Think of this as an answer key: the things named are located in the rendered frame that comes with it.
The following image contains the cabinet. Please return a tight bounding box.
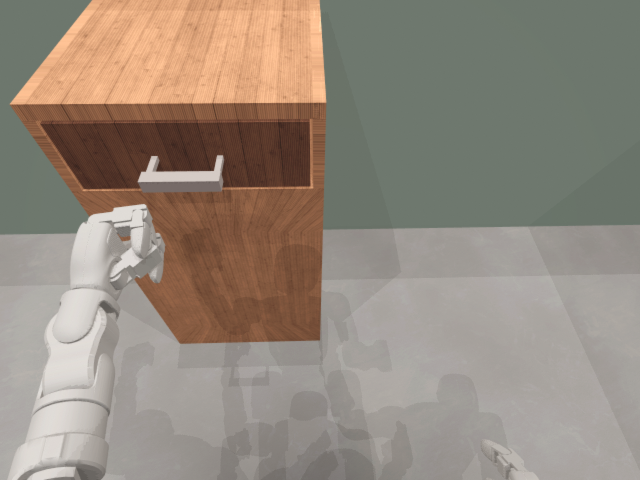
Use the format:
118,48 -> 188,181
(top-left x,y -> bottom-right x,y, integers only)
10,0 -> 326,344

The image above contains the left robot hand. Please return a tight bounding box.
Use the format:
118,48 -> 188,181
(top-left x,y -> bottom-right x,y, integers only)
70,204 -> 166,301

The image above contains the handle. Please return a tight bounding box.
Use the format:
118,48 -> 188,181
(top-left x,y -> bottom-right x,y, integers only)
138,155 -> 224,193

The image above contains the right robot hand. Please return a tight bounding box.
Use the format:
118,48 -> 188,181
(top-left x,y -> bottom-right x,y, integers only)
480,439 -> 539,480

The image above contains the drawer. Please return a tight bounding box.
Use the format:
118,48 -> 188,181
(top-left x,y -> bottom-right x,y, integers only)
40,119 -> 310,189

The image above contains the left robot forearm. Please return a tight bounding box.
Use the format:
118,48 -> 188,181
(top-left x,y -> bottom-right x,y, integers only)
7,288 -> 120,480

